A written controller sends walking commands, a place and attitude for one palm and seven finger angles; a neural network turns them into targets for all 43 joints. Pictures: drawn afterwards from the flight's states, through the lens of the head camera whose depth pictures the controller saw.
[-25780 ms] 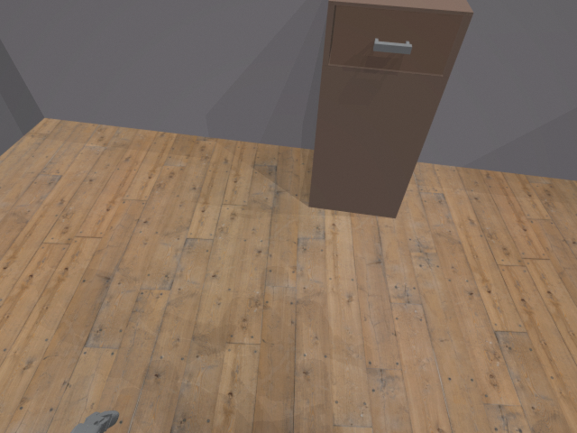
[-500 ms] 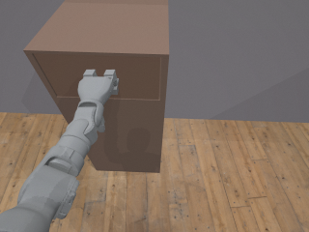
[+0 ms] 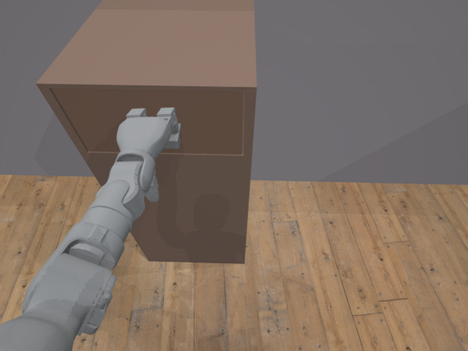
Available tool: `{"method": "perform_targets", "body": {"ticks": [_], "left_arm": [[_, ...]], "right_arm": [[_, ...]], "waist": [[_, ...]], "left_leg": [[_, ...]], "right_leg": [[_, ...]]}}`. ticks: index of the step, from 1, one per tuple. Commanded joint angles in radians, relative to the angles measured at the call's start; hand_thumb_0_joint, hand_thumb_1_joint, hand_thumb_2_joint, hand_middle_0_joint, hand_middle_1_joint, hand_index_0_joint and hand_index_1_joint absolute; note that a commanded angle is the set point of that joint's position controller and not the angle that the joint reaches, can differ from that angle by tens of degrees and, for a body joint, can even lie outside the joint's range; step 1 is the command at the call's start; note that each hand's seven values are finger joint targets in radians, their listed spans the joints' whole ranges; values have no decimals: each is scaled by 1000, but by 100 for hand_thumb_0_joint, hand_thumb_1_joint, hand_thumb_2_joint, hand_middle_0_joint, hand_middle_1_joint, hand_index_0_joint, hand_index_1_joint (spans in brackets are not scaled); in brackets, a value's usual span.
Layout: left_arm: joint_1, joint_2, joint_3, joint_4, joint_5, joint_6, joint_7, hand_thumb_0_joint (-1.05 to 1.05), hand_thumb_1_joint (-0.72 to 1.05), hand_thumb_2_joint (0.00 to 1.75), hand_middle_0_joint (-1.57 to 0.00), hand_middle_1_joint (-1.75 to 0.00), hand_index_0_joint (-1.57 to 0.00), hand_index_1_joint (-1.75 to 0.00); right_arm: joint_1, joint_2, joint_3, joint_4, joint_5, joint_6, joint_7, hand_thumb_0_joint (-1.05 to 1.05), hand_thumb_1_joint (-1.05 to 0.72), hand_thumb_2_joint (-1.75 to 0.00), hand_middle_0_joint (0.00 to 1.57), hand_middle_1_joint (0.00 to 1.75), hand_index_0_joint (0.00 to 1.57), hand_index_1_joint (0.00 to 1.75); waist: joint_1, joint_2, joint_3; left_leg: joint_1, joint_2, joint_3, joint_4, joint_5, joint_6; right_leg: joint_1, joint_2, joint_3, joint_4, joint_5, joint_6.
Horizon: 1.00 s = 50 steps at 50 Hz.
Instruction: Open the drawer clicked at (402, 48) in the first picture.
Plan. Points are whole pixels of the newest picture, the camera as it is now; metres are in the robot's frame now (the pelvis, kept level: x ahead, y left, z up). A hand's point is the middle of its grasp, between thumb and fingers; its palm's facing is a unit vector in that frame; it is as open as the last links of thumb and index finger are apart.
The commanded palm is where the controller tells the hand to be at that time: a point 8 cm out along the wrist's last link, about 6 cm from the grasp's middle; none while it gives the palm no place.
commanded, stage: lift the fingers back up to retry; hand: left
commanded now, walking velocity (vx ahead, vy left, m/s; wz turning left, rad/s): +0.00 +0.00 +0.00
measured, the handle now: (154, 134) +0.53 +0.18 +0.05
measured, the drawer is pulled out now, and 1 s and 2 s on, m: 0.00 0.00 0.00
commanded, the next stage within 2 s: re-aim the fingers above the handle in 0.46 s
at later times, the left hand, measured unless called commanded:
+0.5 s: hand (148, 148) +0.44 +0.16 +0.10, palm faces -0.04 -0.08 -1.00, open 13.9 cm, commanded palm +0.42 +0.17 +0.17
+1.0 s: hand (164, 151) +0.43 +0.13 +0.11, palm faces -0.03 -0.07 -1.00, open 13.8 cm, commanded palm +0.41 +0.15 +0.17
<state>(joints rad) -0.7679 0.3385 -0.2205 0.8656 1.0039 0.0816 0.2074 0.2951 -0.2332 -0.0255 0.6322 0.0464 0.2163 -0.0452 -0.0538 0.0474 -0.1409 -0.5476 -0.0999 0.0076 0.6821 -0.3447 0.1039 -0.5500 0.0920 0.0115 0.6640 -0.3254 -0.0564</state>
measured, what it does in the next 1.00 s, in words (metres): stands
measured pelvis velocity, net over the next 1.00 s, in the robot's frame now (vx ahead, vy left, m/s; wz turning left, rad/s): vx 0.01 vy -0.01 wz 0.02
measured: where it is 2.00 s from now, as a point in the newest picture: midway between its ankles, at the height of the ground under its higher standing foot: outside the picture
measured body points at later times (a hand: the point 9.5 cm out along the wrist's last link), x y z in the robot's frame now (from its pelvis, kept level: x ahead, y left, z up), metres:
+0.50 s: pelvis +0.02 +0.00 +0.01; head +0.04 -0.02 +0.46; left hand +0.44 +0.16 +0.16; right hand +0.16 -0.24 -0.11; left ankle -0.01 +0.05 -0.72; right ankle -0.01 -0.09 -0.72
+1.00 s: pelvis +0.01 -0.01 +0.01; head +0.04 -0.04 +0.46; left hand +0.43 +0.13 +0.16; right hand +0.13 -0.26 -0.12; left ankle -0.01 +0.05 -0.72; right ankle -0.01 -0.09 -0.72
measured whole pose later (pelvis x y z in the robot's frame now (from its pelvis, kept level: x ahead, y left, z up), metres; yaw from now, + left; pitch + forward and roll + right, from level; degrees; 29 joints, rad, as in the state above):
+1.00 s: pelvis +0.01 -0.01 +0.01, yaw +1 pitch +8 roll +0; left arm -0.64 0.34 -0.28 0.56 0.94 0.07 0.05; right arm 0.22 -0.25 -0.02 0.65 0.05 0.24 -0.03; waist 0.00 0.07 -0.11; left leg -0.39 -0.11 -0.02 0.57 -0.32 0.08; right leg -0.40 0.08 0.00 0.58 -0.32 -0.07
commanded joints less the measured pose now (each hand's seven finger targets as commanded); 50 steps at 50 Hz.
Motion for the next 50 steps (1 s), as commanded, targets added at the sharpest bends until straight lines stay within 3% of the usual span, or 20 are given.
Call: {"method": "perform_targets", "body": {"ticks": [1, 7, 8, 12, 13, 14, 16, 17, 20, 23, 27, 29, 31, 34, 36, 39, 42, 46, 48, 50], "left_arm": [[-447, 198, 98, -250, 1, -32, 27, 0, -50, 30, -30, -120, -30, -120], [-404, 232, 129, -396, -5, -44, 26, 0, -50, 30, -30, -120, -30, -120], [-380, 191, 99, -401, -12, -31, 21, 0, -50, 30, -30, -120, -30, -120], [-395, 176, 70, -441, -24, 20, -11, 0, -50, 30, -30, -120, -30, -120], [-373, 156, 55, -444, -31, 37, -23, 0, -50, 30, -30, -120, -30, -120], [-374, 179, 69, -442, -30, 50, -33, 0, -50, 30, -30, -120, -30, -120], [-338, 143, 35, -392, -36, 74, -67, 0, -50, 30, -30, -120, -30, -120], [-314, 152, 43, -374, -35, 80, -82, 0, -50, 30, -30, -120, -30, -120], [-300, 147, 33, -401, -40, 72, -117, 0, -50, 30, -30, -120, -30, -120], [-346, 157, 31, -441, -35, 30, -135, 0, -50, 30, -30, -120, -30, -120], [-421, 224, 82, -519, -24, -37, -102, 0, -50, 30, -30, -120, -30, -120], [-414, 204, 80, -502, -26, -51, -77, 0, -50, 30, -30, -120, -30, -120], [-354, 247, 130, -525, -32, -52, -54, 0, -50, 30, -30, -120, -30, -120], [-354, 190, 84, -454, -34, -17, -38, 0, -50, 30, -30, -120, -30, -120], [-332, 214, 102, -395, -25, 15, -39, 0, -50, 30, -30, -120, -30, -120], [-348, 201, 71, -418, -23, 37, -61, 0, -50, 30, -30, -120, -30, -120], [-375, 112, -14, -478, -39, 22, -97, 0, -50, 30, -30, -120, -30, -120], [-322, 150, 25, -530, -59, -17, -119, 0, -50, 30, -30, -120, -30, -120], [-335, 161, 43, -515, -57, -35, -103, 0, -50, 30, -30, -120, -30, -120], [-322, 230, 112, -476, -43, -36, -73, 0, -50, 30, -30, -120, -30, -120]], "right_arm": [[-9, -138, -46, -112, -10, -38, -7, 0, -90, -90, 20, 30, 20, 30], [-40, -132, -53, -114, -7, -43, 8, 0, -90, -90, 20, 30, 20, 30], [-45, -129, -53, -115, -6, -41, 14, 0, -90, -90, 20, 30, 20, 30], [-76, -135, -52, -102, 3, -33, 25, 0, -90, -90, 20, 30, 20, 30], [-85, -133, -51, -103, 4, -29, 27, 0, -90, -90, 20, 30, 20, 30], [-92, -137, -48, -100, 5, -25, 27, 0, -90, -90, 20, 30, 20, 30], [-101, -140, -41, -98, 6, -15, 25, 0, -90, -90, 20, 30, 20, 30], [-105, -138, -36, -98, 8, -9, 24, 0, -90, -90, 20, 30, 20, 30], [-127, -139, -30, -115, 5, -1, 18, 0, -90, -90, 20, 30, 20, 30], [-140, -133, -25, -122, 6, 2, 13, 0, -90, -90, 20, 30, 20, 30], [-141, -122, -27, -124, -3, -11, 4, 0, -90, -90, 20, 30, 20, 30], [-141, -114, -26, -119, -4, -20, 3, 0, -90, -90, 20, 30, 20, 30], [-142, -121, -30, -123, -9, -24, 8, 0, -90, -90, 20, 30, 20, 30], [-148, -118, -23, -106, -1, -24, 10, 0, -90, -90, 20, 30, 20, 30], [-149, -130, -23, -99, 1, -22, 6, 0, -90, -90, 20, 30, 20, 30], [-149, -131, -25, -108, 5, -19, 4, 0, -90, -90, 20, 30, 20, 30], [-141, -127, -34, -114, 6, -22, 11, 0, -90, -90, 20, 30, 20, 30], [-139, -128, -35, -124, 0, -19, 10, 0, -90, -90, 20, 30, 20, 30], [-140, -123, -29, -114, 2, -21, 10, 0, -90, -90, 20, 30, 20, 30], [-143, -122, -21, -107, 1, -20, 5, 0, -90, -90, 20, 30, 20, 30]], "waist": [[9, -41, -357], [38, 1, -397], [37, -2, -388], [28, -18, -352], [31, -25, -353], [31, -39, -339], [26, -69, -305], [30, -92, -278], [37, -119, -282], [34, -80, -269], [47, -12, -327], [48, -10, -318], [73, -5, -365], [51, -66, -295], [52, -103, -273], [47, -85, -318], [21, -35, -327], [37, -58, -346], [41, -61, -289], [62, -88, -269]], "left_leg": [[244, 76, -56, -84, 397, -55], [346, 87, -66, -85, 599, -77], [362, 89, -68, -85, 629, -81], [398, 97, -78, -98, 673, -90], [407, 94, -74, -99, 673, -86], [401, 94, -78, -107, 657, -89], [378, 89, -71, -121, 625, -86], [360, 87, -68, -124, 600, -83], [335, 75, -55, -133, 539, -70], [348, 75, -65, -129, 532, -72], [378, 71, -68, -121, 530, -78], [373, 71, -66, -119, 529, -82], [378, 71, -69, -119, 573, -89], [326, 70, -55, -128, 499, -83], [283, 66, -47, -142, 446, -73], [295, 61, -42, -136, 451, -64], [358, 66, -59, -122, 502, -68], [355, 60, -65, -119, 522, -64], [328, 62, -60, -128, 483, -65], [278, 58, -54, -143, 434, -65]], "right_leg": [[180, -39, 21, -88, 269, -7], [208, -36, 20, -93, 360, -7], [205, -34, 15, -96, 369, -5], [197, -36, 11, -113, 372, -2], [210, -37, 13, -120, 383, 0], [216, -38, 12, -124, 376, 0], [229, -42, 11, -136, 375, -2], [230, -44, 10, -136, 375, -1], [271, -53, 21, -142, 396, 2], [247, -55, 24, -137, 373, -3], [247, -53, 28, -127, 348, -10], [235, -51, 23, -122, 341, -12], [274, -49, 26, -116, 361, -14], [254, -51, 20, -127, 349, -7], [277, -54, 26, -138, 338, -6], [308, -61, 37, -137, 374, -2], [262, -58, 29, -135, 374, -3], [297, -57, 36, -132, 407, -1], [275, -57, 33, -134, 387, -3], [297, -56, 34, -133, 361, -6]]}}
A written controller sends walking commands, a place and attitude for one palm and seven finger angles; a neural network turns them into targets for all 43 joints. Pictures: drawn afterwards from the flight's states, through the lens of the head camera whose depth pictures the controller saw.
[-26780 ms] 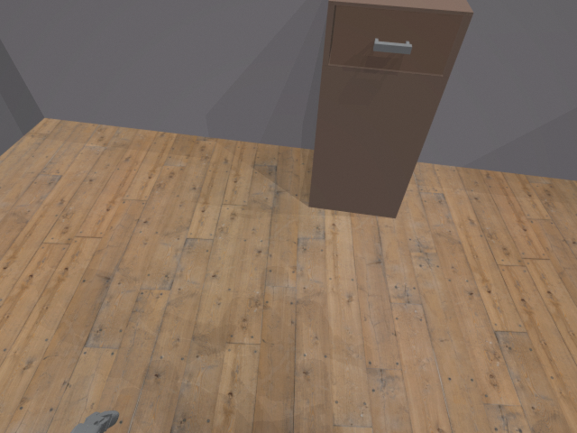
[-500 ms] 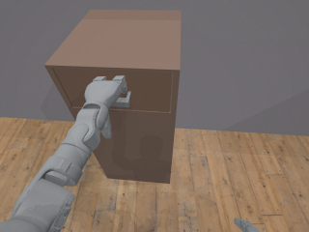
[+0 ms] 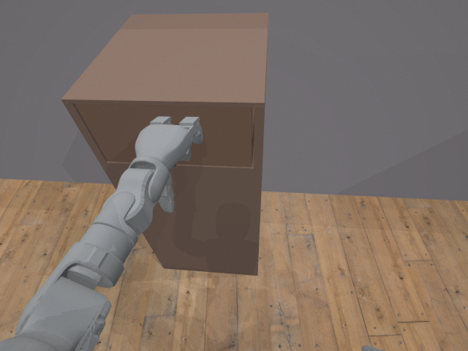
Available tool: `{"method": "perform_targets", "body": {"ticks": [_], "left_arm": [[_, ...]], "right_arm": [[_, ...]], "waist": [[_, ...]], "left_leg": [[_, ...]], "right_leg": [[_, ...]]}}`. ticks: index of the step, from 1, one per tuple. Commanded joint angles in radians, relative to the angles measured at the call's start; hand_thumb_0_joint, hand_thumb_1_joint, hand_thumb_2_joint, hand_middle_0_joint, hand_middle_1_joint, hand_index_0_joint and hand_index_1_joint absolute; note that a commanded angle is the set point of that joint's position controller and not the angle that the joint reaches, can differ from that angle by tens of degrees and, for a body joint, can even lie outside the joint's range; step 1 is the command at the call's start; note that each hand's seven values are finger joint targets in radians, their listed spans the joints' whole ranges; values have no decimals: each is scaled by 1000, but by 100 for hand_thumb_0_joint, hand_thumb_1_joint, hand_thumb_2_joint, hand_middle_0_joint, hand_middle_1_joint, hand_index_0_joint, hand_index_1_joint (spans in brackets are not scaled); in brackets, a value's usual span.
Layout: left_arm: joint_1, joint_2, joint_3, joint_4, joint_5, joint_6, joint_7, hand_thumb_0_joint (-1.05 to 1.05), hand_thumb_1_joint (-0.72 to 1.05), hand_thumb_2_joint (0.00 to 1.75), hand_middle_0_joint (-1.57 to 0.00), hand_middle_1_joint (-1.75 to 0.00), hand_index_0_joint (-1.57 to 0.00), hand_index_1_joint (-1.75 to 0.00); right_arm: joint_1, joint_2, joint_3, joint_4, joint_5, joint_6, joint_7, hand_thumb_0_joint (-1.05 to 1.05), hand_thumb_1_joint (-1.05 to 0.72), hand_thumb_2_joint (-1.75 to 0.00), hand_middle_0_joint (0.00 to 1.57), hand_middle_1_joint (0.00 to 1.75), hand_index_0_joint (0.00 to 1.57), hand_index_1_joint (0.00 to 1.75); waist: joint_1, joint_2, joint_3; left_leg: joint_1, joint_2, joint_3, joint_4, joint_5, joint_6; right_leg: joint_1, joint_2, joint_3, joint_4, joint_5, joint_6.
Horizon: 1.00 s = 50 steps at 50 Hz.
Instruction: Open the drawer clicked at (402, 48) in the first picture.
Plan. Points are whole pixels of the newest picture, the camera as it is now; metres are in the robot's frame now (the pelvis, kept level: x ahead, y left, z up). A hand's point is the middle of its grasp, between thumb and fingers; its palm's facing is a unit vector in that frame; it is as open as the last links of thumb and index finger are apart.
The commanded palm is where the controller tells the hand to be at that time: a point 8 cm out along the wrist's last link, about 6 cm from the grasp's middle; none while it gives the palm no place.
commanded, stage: re-aim the fingers above the handle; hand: left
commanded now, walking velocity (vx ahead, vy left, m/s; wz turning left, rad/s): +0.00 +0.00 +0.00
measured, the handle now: (166, 146) +0.52 +0.18 +0.04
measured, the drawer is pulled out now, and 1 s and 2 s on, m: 0.00 0.00 0.00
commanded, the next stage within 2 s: lower the fingers behind the handle in 1.58 s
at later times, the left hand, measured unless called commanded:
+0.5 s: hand (185, 172) +0.41 +0.11 +0.09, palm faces -0.05 -0.07 -1.00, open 13.8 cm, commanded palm +0.41 +0.16 +0.16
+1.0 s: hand (197, 172) +0.40 +0.09 +0.09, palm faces +0.01 -0.13 -0.99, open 13.8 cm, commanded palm +0.41 +0.17 +0.16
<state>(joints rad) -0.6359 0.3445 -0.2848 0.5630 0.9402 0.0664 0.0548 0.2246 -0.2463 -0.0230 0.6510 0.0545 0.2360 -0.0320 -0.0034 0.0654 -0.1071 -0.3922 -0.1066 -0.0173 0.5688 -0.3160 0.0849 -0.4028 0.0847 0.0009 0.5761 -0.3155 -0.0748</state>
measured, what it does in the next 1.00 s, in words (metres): stands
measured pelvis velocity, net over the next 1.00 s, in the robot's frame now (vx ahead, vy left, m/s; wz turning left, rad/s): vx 0.00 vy -0.01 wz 0.01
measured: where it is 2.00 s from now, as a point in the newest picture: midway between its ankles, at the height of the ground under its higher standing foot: outside the picture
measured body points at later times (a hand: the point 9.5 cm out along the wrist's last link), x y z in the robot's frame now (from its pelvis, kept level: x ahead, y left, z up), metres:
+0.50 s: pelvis +0.00 -0.01 +0.00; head +0.03 -0.04 +0.45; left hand +0.40 +0.11 +0.14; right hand +0.14 -0.27 -0.13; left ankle -0.03 +0.07 -0.73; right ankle -0.02 -0.07 -0.73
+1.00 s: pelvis +0.00 -0.01 +0.00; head +0.04 -0.03 +0.44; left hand +0.40 +0.10 +0.15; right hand +0.13 -0.28 -0.13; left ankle -0.03 +0.07 -0.73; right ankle -0.02 -0.07 -0.73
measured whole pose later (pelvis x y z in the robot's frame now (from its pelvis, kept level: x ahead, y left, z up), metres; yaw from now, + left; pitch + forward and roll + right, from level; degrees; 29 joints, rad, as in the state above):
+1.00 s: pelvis +0.00 -0.01 +0.00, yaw +0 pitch +9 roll +0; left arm -0.57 0.38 -0.29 0.42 0.92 -0.16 0.09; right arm 0.19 -0.27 -0.04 0.66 0.04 0.18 -0.07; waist -0.01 0.05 -0.08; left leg -0.42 -0.10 -0.02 0.60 -0.33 0.07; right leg -0.44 0.09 -0.01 0.61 -0.33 -0.09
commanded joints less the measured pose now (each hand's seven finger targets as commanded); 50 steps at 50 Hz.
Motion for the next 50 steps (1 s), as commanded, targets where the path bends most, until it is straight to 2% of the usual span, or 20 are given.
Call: {"method": "perform_targets", "body": {"ticks": [1, 7, 12, 13, 14, 16, 19, 23, 26, 30, 33, 35, 37, 38, 39, 41, 43, 46, 49, 50], "left_arm": [[-456, 276, 223, -155, 28, -18, 96, 0, -50, 30, -30, -120, -30, -120], [-447, 348, 280, -109, 63, 29, 161, 0, -50, 30, -30, -120, -30, -120], [-369, 189, 123, -93, 28, 84, 68, 0, -50, 30, -30, -120, -30, -120], [-353, 203, 131, -112, 18, 81, 45, 0, -50, 30, -30, -120, -30, -120], [-374, 129, 57, -146, 4, 73, 17, 0, -50, 30, -30, -120, -30, -120], [-414, 95, 18, -237, -18, 31, -24, 0, -50, 30, -30, -120, -30, -120], [-478, 148, 53, -319, -15, -50, -21, 0, -50, 30, -30, -120, -30, -120], [-557, 261, 187, -262, 6, -106, 79, 0, -50, 30, -30, -120, -30, -120], [-535, 417, 349, -167, 29, -67, 173, 0, -50, 30, -30, -120, -30, -120], [-443, 359, 283, 6, 60, 66, 213, 0, -50, 30, -30, -120, -30, -120], [-334, 324, 224, 124, 54, 156, 126, 0, -50, 30, -30, -120, -30, -120], [-315, 212, 111, 79, 25, 178, 28, 0, -50, 30, -30, -120, -30, -120], [-325, 128, 33, -61, -19, 142, -76, 0, -50, 30, -30, -120, -30, -120], [-352, 150, 46, -148, -32, 101, -113, 0, -50, 30, -30, -120, -30, -120], [-399, 99, -8, -243, -48, 52, -143, 0, -50, 30, -30, -120, -30, -120], [-479, 83, -34, -431, -74, -58, -148, 0, -50, 30, -30, -120, -30, -120], [-538, 205, 85, -498, -53, -163, -89, 0, -50, 30, -30, -120, -30, -120], [-577, 358, 273, -432, -30, -234, 71, 0, -50, 30, -30, -120, -30, -120], [-522, 436, 391, -235, -18, -150, 207, 0, -50, 30, -30, -120, -30, -120], [-510, 422, 364, -208, -23, -111, 228, 0, -50, 30, -30, -120, -30, -120]], "right_arm": [[-77, -116, -23, -121, -10, -39, -13, 0, -90, -90, 20, 30, 20, 30], [-101, -106, -14, -125, -12, -52, -25, 0, -90, -90, 20, 30, 20, 30], [-91, -125, -26, -144, 4, -48, -20, 0, -90, -90, 20, 30, 20, 30], [-88, -130, -29, -148, 8, -46, -21, 0, -90, -90, 20, 30, 20, 30], [-96, -128, -29, -157, 8, -47, -20, 0, -90, -90, 20, 30, 20, 30], [-92, -124, -34, -162, 6, -56, -22, 0, -90, -90, 20, 30, 20, 30], [-84, -113, -32, -148, -4, -63, -29, 0, -90, -90, 20, 30, 20, 30], [-61, -100, -29, -111, -7, -69, -31, 0, -90, -90, 20, 30, 20, 30], [-77, -105, -18, -92, -15, -70, -34, 0, -90, -90, 20, 30, 20, 30], [-126, -101, 4, -96, -10, -62, -28, 0, -90, -90, 20, 30, 20, 30], [-115, -128, 4, -119, -3, -33, -28, 0, -90, -90, 20, 30, 20, 30], [-104, -145, -10, -151, 12, -28, -28, 0, -90, -90, 20, 30, 20, 30], [-104, -149, -20, -180, 15, -29, -30, 0, -90, -90, 20, 30, 20, 30], [-107, -151, -24, -181, 9, -30, -33, 0, -90, -90, 20, 30, 20, 30], [-114, -142, -25, -187, 3, -37, -35, 0, -90, -90, 20, 30, 20, 30], [-96, -120, -26, -180, -6, -66, -37, 0, -90, -90, 20, 30, 20, 30], [-50, -110, -38, -142, -19, -79, -46, 0, -90, -90, 20, 30, 20, 30], [-11, -105, -40, -96, -24, -85, -44, 0, -90, -90, 20, 30, 20, 30], [-49, -95, -22, -80, -7, -82, -33, 0, -90, -90, 20, 30, 20, 30], [-80, -93, -12, -93, -3, -76, -32, 0, -90, -90, 20, 30, 20, 30]], "waist": [[25, -103, -306], [47, -82, -368], [-10, -107, -329], [-13, -118, -321], [-32, -112, -305], [-51, -124, -317], [-45, -52, -330], [-12, -39, -326], [40, -74, -371], [54, -107, -320], [34, -180, -329], [-11, -208, -331], [-44, -219, -344], [-53, -194, -346], [-63, -144, -350], [-76, -36, -388], [-60, 55, -413], [-18, 36, -405], [33, -84, -365], [43, -96, -354]], "left_leg": [[96, 62, -23, -36, 384, -44], [41, 59, 10, -53, 350, -38], [84, 63, 17, -46, 357, -26], [88, 60, 12, -43, 352, -23], [106, 56, 9, -38, 350, -20], [137, 53, 0, -26, 371, -16], [175, 46, -18, -14, 379, -18], [137, 46, -21, -12, 364, -32], [48, 43, -8, -23, 355, -43], [-24, 51, 21, -50, 320, -51], [-49, 52, 35, -59, 308, -45], [-11, 52, 38, -49, 327, -32], [37, 48, 27, -35, 353, -18], [61, 45, 21, -24, 368, -14], [94, 38, 12, -19, 387, -10], [189, 33, -16, 4, 452, -4], [265, 41, -40, 23, 492, -14], [195, 45, -41, 28, 461, -44], [31, 43, -15, 0, 365, -51], [10, 41, -2, -7, 347, -51]], "right_leg": [[172, -51, 53, -46, 341, 10], [269, -65, 82, -46, 370, 19], [236, -68, 74, -71, 424, 34], [235, -67, 76, -74, 430, 36], [210, -68, 74, -79, 436, 40], [201, -70, 76, -80, 462, 43], [167, -66, 79, -69, 434, 35], [153, -59, 71, -50, 372, 19], [226, -64, 81, -29, 379, 17], [261, -70, 88, -42, 387, 29], [324, -85, 96, -57, 475, 53], [326, -92, 86, -60, 584, 68], [326, -101, 90, -63, 675, 81], [314, -100, 97, -57, 696, 81], [285, -97, 94, -54, 667, 75], [230, -86, 93, -52, 601, 60], [143, -61, 85, -41, 483, 37], [121, -54, 67, -19, 406, 18], [187, -56, 67, -3, 369, 14], [210, -59, 76, -7, 376, 16]]}}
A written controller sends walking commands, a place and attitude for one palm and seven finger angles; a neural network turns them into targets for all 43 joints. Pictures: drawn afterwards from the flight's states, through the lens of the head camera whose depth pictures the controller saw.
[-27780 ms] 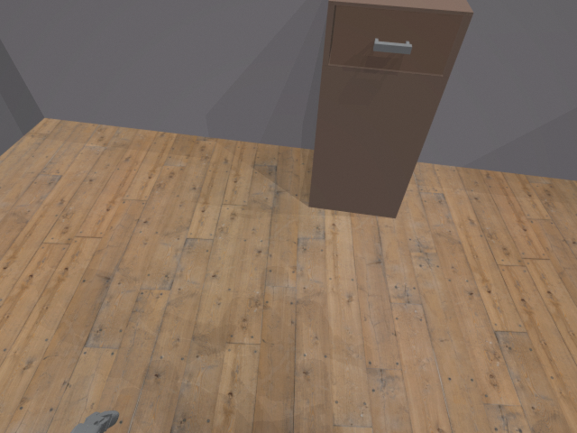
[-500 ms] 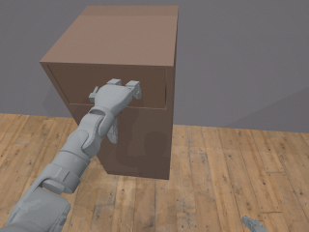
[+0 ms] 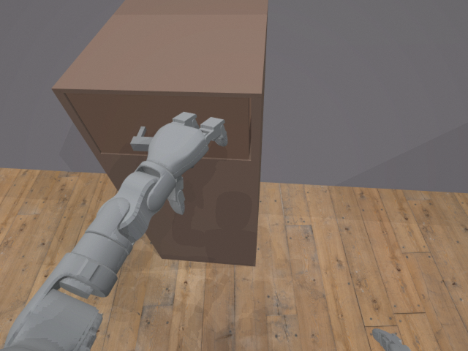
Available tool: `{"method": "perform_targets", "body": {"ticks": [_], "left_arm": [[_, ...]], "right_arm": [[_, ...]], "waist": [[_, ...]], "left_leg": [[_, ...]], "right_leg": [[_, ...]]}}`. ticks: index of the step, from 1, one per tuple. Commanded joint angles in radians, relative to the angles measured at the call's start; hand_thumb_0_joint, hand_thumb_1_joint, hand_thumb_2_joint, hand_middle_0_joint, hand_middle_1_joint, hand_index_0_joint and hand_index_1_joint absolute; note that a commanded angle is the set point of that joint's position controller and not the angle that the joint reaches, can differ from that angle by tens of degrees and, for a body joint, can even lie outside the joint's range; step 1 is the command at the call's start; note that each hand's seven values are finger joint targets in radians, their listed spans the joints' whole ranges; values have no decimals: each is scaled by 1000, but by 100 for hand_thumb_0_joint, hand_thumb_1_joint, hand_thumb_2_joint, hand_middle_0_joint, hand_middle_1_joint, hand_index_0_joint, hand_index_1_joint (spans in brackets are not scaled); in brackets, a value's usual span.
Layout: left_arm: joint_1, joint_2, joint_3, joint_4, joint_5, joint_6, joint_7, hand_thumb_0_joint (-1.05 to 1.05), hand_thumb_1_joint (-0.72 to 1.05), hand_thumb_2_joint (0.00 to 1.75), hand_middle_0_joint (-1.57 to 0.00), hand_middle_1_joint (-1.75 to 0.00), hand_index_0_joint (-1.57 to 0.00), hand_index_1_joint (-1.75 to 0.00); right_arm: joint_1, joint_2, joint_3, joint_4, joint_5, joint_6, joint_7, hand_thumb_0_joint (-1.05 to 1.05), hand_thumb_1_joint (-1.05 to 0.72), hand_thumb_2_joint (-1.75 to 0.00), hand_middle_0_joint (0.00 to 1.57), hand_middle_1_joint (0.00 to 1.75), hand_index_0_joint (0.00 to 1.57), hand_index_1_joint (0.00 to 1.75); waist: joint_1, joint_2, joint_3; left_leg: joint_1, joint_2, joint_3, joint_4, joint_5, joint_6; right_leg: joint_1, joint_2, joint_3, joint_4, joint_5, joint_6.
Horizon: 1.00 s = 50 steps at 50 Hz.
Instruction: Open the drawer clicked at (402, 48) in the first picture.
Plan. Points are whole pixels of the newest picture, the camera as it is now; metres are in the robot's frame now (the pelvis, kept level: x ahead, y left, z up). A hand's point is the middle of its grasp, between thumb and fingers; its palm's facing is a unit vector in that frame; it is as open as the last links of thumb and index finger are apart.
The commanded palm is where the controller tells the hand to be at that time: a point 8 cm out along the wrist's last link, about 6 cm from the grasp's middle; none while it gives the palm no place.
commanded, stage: re-aim the fingers above the handle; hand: left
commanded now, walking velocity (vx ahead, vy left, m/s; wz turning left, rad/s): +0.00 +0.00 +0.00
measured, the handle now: (161, 138) +0.52 +0.18 +0.05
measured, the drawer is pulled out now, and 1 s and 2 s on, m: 0.00 0.00 0.00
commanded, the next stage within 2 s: lower the fingers behind the handle in 0.58 s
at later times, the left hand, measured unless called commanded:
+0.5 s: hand (189, 172) +0.38 +0.09 +0.10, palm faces +0.03 -0.16 -0.99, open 13.8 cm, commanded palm +0.41 +0.19 +0.16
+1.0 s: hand (168, 174) +0.39 +0.14 +0.08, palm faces -0.03 -0.15 -0.99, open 13.8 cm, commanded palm +0.40 +0.20 +0.14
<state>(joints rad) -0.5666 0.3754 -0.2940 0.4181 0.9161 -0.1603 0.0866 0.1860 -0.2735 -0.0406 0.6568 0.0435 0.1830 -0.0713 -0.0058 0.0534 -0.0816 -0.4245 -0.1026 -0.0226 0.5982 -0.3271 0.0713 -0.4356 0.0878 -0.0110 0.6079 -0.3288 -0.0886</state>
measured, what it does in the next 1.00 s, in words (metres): stands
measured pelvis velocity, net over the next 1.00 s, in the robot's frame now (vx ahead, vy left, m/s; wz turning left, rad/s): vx -0.01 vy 0.03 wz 0.00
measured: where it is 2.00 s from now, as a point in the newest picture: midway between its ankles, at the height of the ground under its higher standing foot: outside the picture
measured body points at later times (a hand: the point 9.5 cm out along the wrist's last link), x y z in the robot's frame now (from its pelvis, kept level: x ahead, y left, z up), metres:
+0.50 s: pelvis -0.01 +0.02 +0.00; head +0.02 -0.01 +0.45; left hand +0.38 +0.10 +0.15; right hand +0.14 -0.24 -0.12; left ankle -0.03 +0.08 -0.73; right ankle -0.02 -0.06 -0.73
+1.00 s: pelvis -0.01 +0.03 +0.00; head +0.03 +0.01 +0.45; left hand +0.39 +0.15 +0.14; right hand +0.09 -0.25 -0.13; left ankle -0.03 +0.08 -0.73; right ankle -0.02 -0.06 -0.73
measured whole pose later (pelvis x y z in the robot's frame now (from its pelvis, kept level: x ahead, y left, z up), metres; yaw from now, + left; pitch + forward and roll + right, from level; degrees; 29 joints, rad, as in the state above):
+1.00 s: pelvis -0.01 +0.03 +0.00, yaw +0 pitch +9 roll -1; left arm -0.54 0.41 -0.25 0.45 0.90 -0.21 0.08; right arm 0.24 -0.28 -0.04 0.67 0.04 0.15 -0.08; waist -0.02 0.04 -0.08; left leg -0.45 -0.12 -0.01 0.61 -0.32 0.10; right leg -0.45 0.07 0.00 0.62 -0.32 -0.05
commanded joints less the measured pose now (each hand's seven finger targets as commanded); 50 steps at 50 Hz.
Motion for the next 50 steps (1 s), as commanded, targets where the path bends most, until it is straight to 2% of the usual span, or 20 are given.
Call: {"method": "perform_targets", "body": {"ticks": [1, 5, 7, 8, 10, 12, 14, 17, 19, 21, 26, 28, 32, 33, 36, 39, 43, 46, 47, 50], "left_arm": [[-562, 419, 386, -11, 6, 154, 213, 0, -50, 30, -30, -120, -30, -120], [-418, 352, 297, 284, 68, 345, 199, 0, -50, 30, -30, -120, -30, -120], [-352, 269, 205, 389, 84, 437, 117, 0, -50, 30, -30, -120, -30, -120], [-348, 258, 179, 344, 73, 455, 64, 0, -50, 30, -30, -120, -30, -120], [-314, 102, 47, 175, 17, 449, -64, 0, -50, 30, -30, -120, -30, -120], [-353, -37, -63, -99, -50, 368, -171, 0, -50, 30, -30, -120, -30, -120], [-401, -29, -79, -278, -79, 271, -193, 0, -50, 30, -30, -120, -30, -120], [-628, 134, 52, -483, -73, 102, -116, 0, -50, 30, -30, -120, -30, -120], [-641, 276, 222, -427, -33, 30, -4, 0, -50, 30, -30, -120, -30, -120], [-643, 379, 340, -313, -22, 31, 100, 0, -50, 30, -30, -120, -30, -120], [-543, 361, 297, -1, -20, 163, 198, 0, -50, 30, -30, -120, -30, -120], [-504, 361, 274, 173, 12, 247, 199, 0, -50, 30, -30, -120, -30, -120], [-429, 296, 193, 484, 87, 438, 96, 0, -50, 30, -30, -120, -30, -120], [-428, 204, 108, 450, 74, 459, 39, 0, -50, 30, -30, -120, -30, -120], [-422, -44, -83, 191, -3, 394, -156, 0, -50, 30, -30, -120, -30, -120], [-509, 61, 2, -65, -49, 228, -205, 0, -50, 30, -30, -120, -30, -120], [-717, 299, 205, -302, -46, 14, -94, 0, -50, 30, -30, -120, -30, -120], [-661, 446, 383, -297, -36, -50, 48, 0, -50, 30, -30, -120, -30, -120], [-635, 382, 348, -241, -29, -42, 91, 0, -50, 30, -30, -120, -30, -120], [-534, 352, 364, 6, 1, 43, 188, 0, -50, 30, -30, -120, -30, -120]], "right_arm": [[-60, -73, 11, -97, 10, -15, 6, 0, -90, -90, 20, 30, 20, 30], [-87, -86, 30, -93, 6, 20, 15, 0, -90, -90, 20, 30, 20, 30], [-72, -105, 27, -114, 16, 44, 29, 0, -90, -90, 20, 30, 20, 30], [-70, -120, 19, -133, 27, 46, 32, 0, -90, -90, 20, 30, 20, 30], [-64, -132, -3, -187, 36, 40, 31, 0, -90, -90, 20, 30, 20, 30], [-88, -125, -16, -217, 26, 26, 30, 0, -90, -90, 20, 30, 20, 30], [-91, -110, -9, -209, 13, -7, 22, 0, -90, -90, 20, 30, 20, 30], [-42, -88, -13, -155, -5, -46, -1, 0, -90, -90, 20, 30, 20, 30], [7, -77, -14, -111, -14, -57, -12, 0, -90, -90, 20, 30, 20, 30], [14, -80, -1, -78, -9, -56, -7, 0, -90, -90, 20, 30, 20, 30], [-107, -63, 43, -106, 27, -17, -6, 0, -90, -90, 20, 30, 20, 30], [-109, -74, 53, -99, 19, 4, -8, 0, -90, -90, 20, 30, 20, 30], [-66, -109, 39, -110, 20, 43, 13, 0, -90, -90, 20, 30, 20, 30], [-53, -119, 30, -132, 29, 43, 20, 0, -90, -90, 20, 30, 20, 30], [-31, -140, -11, -183, 20, 28, 22, 0, -90, -90, 20, 30, 20, 30], [-31, -127, -6, -171, 5, -13, 3, 0, -90, -90, 20, 30, 20, 30], [48, -107, -26, -113, -10, -53, -30, 0, -90, -90, 20, 30, 20, 30], [74, -106, -23, -82, -13, -73, -19, 0, -90, -90, 20, 30, 20, 30], [56, -84, -18, -84, -7, -72, -10, 0, -90, -90, 20, 30, 20, 30], [23, -79, -12, -78, 0, -45, 11, 0, -90, -90, 20, 30, 20, 30]], "waist": [[53, -124, -386], [70, -111, -322], [45, -128, -342], [26, -138, -356], [-31, -196, -380], [-67, -171, -398], [-68, -59, -408], [-77, 68, -416], [-39, 74, -425], [11, 42, -401], [48, -131, -299], [52, -119, -259], [36, -102, -312], [6, -121, -328], [-91, -196, -336], [-81, -84, -372], [-68, 94, -457], [0, 126, -478], [0, 104, -424], [26, -46, -300]], "left_leg": [[13, 38, 14, -41, 340, -37], [-39, 53, 36, -81, 313, -50], [-26, 58, 42, -91, 332, -47], [0, 63, 42, -88, 355, -41], [79, 61, 33, -67, 413, -15], [180, 58, 7, -46, 508, 5], [266, 46, -26, -28, 561, 12], [383, 56, -75, -12, 585, -10], [375, 67, -72, -12, 566, -56], [273, 55, -51, -34, 474, -75], [37, 51, 9, -69, 247, -44], [-16, 54, 18, -82, 218, -53], [-4, 70, 23, -106, 266, -57], [32, 73, 27, -99, 304, -48], [170, 78, -4, -47, 437, -12], [211, 51, -31, -24, 432, 4], [372, 63, -74, -5, 557, -41], [364, 77, -88, -7, 642, -108], [315, 72, -77, -10, 597, -111], [87, 59, -31, -20, 380, -81]], "right_leg": [[275, -66, 102, -45, 395, 36], [279, -66, 96, -71, 371, 43], [315, -72, 87, -83, 409, 51], [327, -72, 86, -85, 454, 54], [334, -77, 77, -87, 597, 74], [278, -79, 75, -88, 639, 83], [221, -74, 77, -82, 567, 74], [96, -53, 68, -80, 404, 49], [56, -43, 51, -65, 342, 33], [91, -40, 34, -47, 294, 20], [209, -53, 76, -62, 226, 24], [193, -59, 81, -78, 211, 33], [236, -65, 67, -97, 264, 40], [246, -65, 60, -101, 322, 44], [171, -62, 45, -103, 443, 58], [173, -70, 72, -92, 443, 57], [64, -45, 56, -71, 365, 35], [21, -34, 27, -30, 301, 21], [12, -34, 20, -27, 288, 20], [44, -32, 22, -17, 238, 13]]}}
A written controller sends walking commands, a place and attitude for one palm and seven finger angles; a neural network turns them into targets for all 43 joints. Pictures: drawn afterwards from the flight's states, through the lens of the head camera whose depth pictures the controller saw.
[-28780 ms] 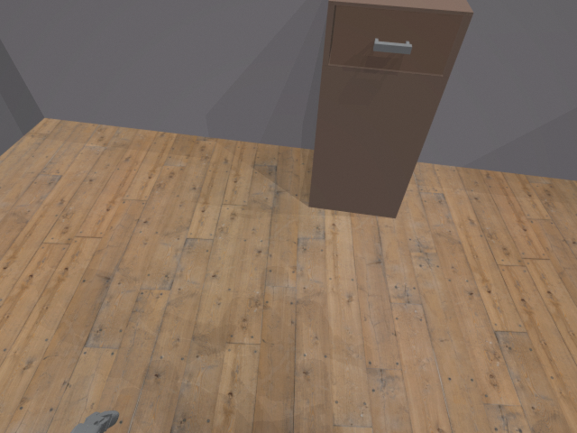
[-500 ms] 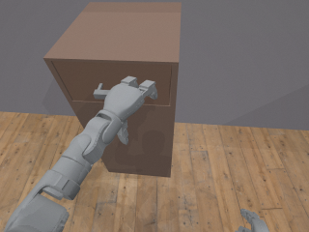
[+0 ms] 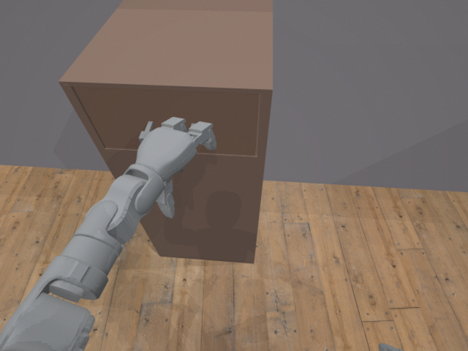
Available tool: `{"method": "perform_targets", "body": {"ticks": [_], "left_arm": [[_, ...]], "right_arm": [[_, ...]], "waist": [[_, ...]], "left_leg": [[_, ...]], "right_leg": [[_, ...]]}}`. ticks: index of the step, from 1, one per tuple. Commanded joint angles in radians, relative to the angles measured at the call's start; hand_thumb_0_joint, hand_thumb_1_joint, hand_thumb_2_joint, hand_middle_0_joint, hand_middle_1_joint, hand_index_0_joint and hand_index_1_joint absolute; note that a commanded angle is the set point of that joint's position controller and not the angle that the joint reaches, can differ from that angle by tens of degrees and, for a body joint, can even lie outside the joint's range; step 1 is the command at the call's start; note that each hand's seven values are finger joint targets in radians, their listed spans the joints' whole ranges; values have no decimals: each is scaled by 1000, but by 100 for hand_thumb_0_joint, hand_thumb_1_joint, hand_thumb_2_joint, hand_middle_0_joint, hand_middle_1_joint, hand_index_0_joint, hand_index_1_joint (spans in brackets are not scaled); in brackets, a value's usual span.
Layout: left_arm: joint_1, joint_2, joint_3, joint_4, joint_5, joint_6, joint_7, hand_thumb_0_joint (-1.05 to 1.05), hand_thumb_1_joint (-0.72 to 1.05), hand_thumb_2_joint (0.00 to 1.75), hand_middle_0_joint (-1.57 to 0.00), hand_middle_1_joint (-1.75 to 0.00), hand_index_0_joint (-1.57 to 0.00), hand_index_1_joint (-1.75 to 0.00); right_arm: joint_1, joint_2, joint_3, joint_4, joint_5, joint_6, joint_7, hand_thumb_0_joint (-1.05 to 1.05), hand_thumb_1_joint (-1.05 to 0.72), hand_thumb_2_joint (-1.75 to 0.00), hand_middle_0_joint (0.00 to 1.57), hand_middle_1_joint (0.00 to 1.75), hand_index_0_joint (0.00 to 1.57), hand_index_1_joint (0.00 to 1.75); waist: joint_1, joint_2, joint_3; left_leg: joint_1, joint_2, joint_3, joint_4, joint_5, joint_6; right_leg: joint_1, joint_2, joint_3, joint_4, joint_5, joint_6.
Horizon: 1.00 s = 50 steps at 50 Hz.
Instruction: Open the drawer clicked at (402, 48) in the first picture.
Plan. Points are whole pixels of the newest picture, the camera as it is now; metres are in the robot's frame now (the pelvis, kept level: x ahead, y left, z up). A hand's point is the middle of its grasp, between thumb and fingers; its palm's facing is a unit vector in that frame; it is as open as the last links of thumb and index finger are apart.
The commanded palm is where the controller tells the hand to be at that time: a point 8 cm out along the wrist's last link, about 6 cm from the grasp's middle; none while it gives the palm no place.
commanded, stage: lower the fingers behind the handle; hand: left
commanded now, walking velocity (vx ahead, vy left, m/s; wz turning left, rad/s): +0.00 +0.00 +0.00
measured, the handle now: (169, 133) +0.53 +0.16 +0.05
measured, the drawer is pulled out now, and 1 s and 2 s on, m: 0.00 0.00 0.00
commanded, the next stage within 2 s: lift the fingers back up to retry in 1.28 s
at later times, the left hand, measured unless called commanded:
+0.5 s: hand (155, 167) +0.43 +0.17 +0.06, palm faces -0.02 -0.09 -1.00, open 14.1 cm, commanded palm +0.42 +0.17 +0.11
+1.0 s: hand (161, 161) +0.44 +0.16 +0.06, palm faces -0.01 -0.01 -1.00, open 13.4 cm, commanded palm +0.42 +0.17 +0.08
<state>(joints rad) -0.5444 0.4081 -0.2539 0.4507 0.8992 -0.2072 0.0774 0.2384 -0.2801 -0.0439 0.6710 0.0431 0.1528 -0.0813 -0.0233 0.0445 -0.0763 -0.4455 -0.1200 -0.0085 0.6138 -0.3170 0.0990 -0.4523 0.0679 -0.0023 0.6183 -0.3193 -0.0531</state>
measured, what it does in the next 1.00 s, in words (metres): stands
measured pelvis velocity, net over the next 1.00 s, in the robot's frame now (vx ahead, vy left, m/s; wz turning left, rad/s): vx -0.04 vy -0.01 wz -0.01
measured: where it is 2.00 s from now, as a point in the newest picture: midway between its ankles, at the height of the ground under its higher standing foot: outside the picture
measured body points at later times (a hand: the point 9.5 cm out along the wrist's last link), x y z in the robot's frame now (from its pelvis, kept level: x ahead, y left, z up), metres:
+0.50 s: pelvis -0.01 +0.00 -0.01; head +0.04 +0.00 +0.44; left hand +0.42 +0.17 +0.11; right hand +0.09 -0.26 -0.14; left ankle -0.02 +0.05 -0.72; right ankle -0.01 -0.09 -0.72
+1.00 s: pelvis -0.04 -0.01 -0.01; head +0.01 -0.01 +0.43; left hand +0.43 +0.16 +0.12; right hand +0.02 -0.28 -0.14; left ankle -0.02 +0.05 -0.72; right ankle -0.01 -0.09 -0.72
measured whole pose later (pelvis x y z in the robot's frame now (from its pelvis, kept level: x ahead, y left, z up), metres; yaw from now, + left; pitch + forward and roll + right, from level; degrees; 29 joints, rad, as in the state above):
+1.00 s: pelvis -0.04 -0.01 -0.01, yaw -1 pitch +12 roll -1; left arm -0.87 0.39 -0.21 1.01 1.03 0.08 0.23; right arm 0.31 -0.24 0.00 0.64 0.05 0.20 -0.07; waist -0.09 0.03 -0.13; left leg -0.63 -0.09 0.00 0.73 -0.31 0.09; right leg -0.63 0.09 -0.01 0.71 -0.29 -0.07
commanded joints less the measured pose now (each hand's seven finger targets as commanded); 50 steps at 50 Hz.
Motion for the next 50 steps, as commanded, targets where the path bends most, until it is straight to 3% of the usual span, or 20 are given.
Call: {"method": "perform_targets", "body": {"ticks": [1, 3, 6, 8, 10, 11, 13, 14, 16, 18, 21, 23, 25, 29, 31, 34, 38, 43, 46, 50], "left_arm": [[-514, 301, 317, 59, 32, 133, 217, 0, -50, 30, -30, -120, -30, -120], [-459, 225, 241, 227, 70, 237, 233, 0, -50, 30, -30, -120, -30, -120], [-386, 81, 101, 417, 141, 396, 193, 0, -50, 30, -30, -120, -30, -120], [-455, 4, -6, 347, 141, 447, 116, 0, -50, 30, -30, -120, -30, -120], [-507, -40, -50, 187, 89, 418, 25, 0, -50, 30, -30, -120, -30, -120], [-537, -39, -42, 101, 47, 366, -19, 0, -50, 30, -30, -120, -30, -120], [-656, 49, 24, -49, -3, 230, -59, 0, -50, 30, -30, -120, -30, -120], [-666, 83, 46, -58, -2, 182, -46, 0, -50, 30, -30, -120, -30, -120], [-624, 2, -36, 57, 50, 144, -39, 0, -50, 30, -30, -120, -30, -120], [-586, 1, -11, 148, 89, 103, 2, 0, -50, 30, -30, -120, -30, -120], [-617, 89, 111, 100, 80, 69, 98, 0, -50, 30, -30, -120, -30, -120], [-613, 106, 148, 104, 97, 85, 172, 0, -50, 30, -30, -120, -30, -120], [-623, 0, 78, 133, 113, 120, 213, 0, -50, 30, -30, -120, -30, -120], [-661, 75, 123, 228, 166, 218, 289, 0, -50, 30, -30, -120, -30, -120], [-684, 91, 127, 257, 177, 262, 303, 0, -50, 30, -30, -120, -30, -120], [-689, 49, 76, 350, 172, 330, 296, 0, -50, 30, -30, -120, -30, -120], [-684, 76, 76, 460, 152, 383, 253, 0, -50, 30, -30, -120, -30, -120], [-620, 88, 65, 547, 136, 364, 171, 0, -50, 30, -30, -120, -30, -120], [-607, 151, 98, 541, 138, 319, 136, 0, -50, 30, -30, -120, -30, -120], [-576, 112, 64, 495, 136, 258, 116, 0, -50, 30, -30, -120, -30, -120]], "right_arm": [[-41, -77, -6, -95, 0, -7, 28, 0, -90, -90, 20, 30, 20, 30], [-38, -93, -3, -97, -10, 8, 41, 0, -90, -90, 20, 30, 20, 30], [-17, -115, -16, -102, -7, 38, 71, 0, -90, -90, 20, 30, 20, 30], [0, -129, -29, -125, 7, 51, 78, 0, -90, -90, 20, 30, 20, 30], [0, -136, -46, -155, -1, 58, 64, 0, -90, -90, 20, 30, 20, 30], [-9, -136, -47, -172, -6, 54, 49, 0, -90, -90, 20, 30, 20, 30], [-18, -129, -37, -166, -13, 33, 12, 0, -90, -90, 20, 30, 20, 30], [-4, -116, -35, -152, -16, 22, 1, 0, -90, -90, 20, 30, 20, 30], [32, -98, -28, -121, -15, 22, 6, 0, -90, -90, 20, 30, 20, 30], [47, -93, -29, -94, -9, 24, 22, 0, -90, -90, 20, 30, 20, 30], [53, -100, -45, -108, -20, 18, 39, 0, -90, -90, 20, 30, 20, 30], [57, -91, -48, -116, -28, 12, 51, 0, -90, -90, 20, 30, 20, 30], [65, -85, -59, -105, -28, 10, 66, 0, -90, -90, 20, 30, 20, 30], [68, -103, -58, -90, -29, 22, 70, 0, -90, -90, 20, 30, 20, 30], [63, -107, -54, -85, -29, 28, 68, 0, -90, -90, 20, 30, 20, 30], [56, -100, -41, -82, -20, 39, 63, 0, -90, -90, 20, 30, 20, 30], [56, -103, -20, -87, -10, 49, 41, 0, -90, -90, 20, 30, 20, 30], [64, -111, -2, -110, -4, 41, 15, 0, -90, -90, 20, 30, 20, 30], [72, -118, 1, -124, -5, 27, 4, 0, -90, -90, 20, 30, 20, 30], [93, -112, -4, -143, -3, 3, 4, 0, -90, -90, 20, 30, 20, 30]], "waist": [[51, -91, -284], [47, -106, -271], [38, -43, -355], [-14, -68, -390], [-60, -126, -443], [-80, -164, -447], [-89, -107, -433], [-81, -72, -433], [-89, -38, -300], [-69, -21, -170], [-19, 40, -293], [-4, 52, -404], [-28, 12, -402], [-40, -76, -429], [-41, -46, -440], [-60, -50, -362], [-78, -88, -278], [-89, -140, -205], [-83, -120, -202], [-81, -87, -217]], "left_leg": [[52, 75, -31, -43, 326, -98], [1, 82, -16, -44, 263, -93], [64, 101, -9, -42, 341, -107], [131, 113, -21, -18, 402, -95], [193, 107, -35, 6, 431, -62], [197, 102, -50, 10, 428, -47], [212, 81, -64, 13, 378, -31], [235, 81, -64, 11, 375, -30], [230, 85, -81, 14, 380, -55], [184, 102, -108, 13, 321, -86], [185, 99, -113, 23, 334, -106], [214, 106, -114, 50, 415, -122], [204, 115, -110, 69, 430, -124], [116, 104, -84, 68, 340, -98], [101, 98, -78, 62, 336, -98], [71, 97, -68, 38, 243, -85], [-11, 88, -51, 3, 112, -57], [-106, 80, -35, -8, 2, -40], [-137, 81, -28, -2, -39, -37], [-142, 81, -18, 20, -53, -36]], "right_leg": [[80, -13, 18, -35, 219, -21], [44, -16, 16, -34, 176, -12], [40, -9, 6, -32, 218, -19], [30, -10, 11, -39, 265, -10], [59, -18, 30, -59, 321, 6], [81, -23, 30, -63, 337, 11], [88, -34, 45, -57, 324, 14], [79, -35, 46, -57, 310, 14], [-58, -21, 23, -63, 232, 3], [-186, -8, 3, -48, 128, -13], [-166, -6, 1, 1, 123, -30], [-157, -1, -2, 40, 158, -30], [-194, 2, -10, 43, 155, -22], [-142, 4, 1, 34, 159, -16], [-123, 3, 2, 32, 164, -19], [-134, 1, -1, 4, 112, -13], [-96, -8, 14, -36, 60, -5], [-68, -19, 33, -61, -1, 5], [-62, -27, 48, -64, -40, 4], [-90, -27, 58, -53, -58, 5]]}}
